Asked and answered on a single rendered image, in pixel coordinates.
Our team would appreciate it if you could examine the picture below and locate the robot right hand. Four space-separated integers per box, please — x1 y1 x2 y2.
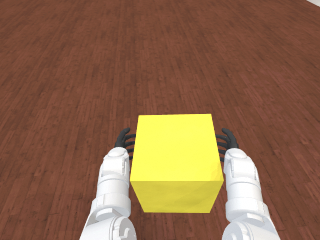
215 128 239 162

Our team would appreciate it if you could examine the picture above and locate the robot right upper arm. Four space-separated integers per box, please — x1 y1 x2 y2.
222 220 280 240

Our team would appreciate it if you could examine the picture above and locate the carton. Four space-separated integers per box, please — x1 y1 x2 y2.
130 114 224 213

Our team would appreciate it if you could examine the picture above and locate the robot left upper arm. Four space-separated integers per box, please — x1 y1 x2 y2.
80 215 137 240

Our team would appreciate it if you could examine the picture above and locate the robot left hand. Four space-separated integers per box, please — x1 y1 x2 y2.
114 127 136 160

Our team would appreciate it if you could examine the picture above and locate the robot left forearm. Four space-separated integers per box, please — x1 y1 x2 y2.
83 147 131 231

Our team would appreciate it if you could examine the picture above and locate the robot right forearm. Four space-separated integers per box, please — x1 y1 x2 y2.
223 148 280 239

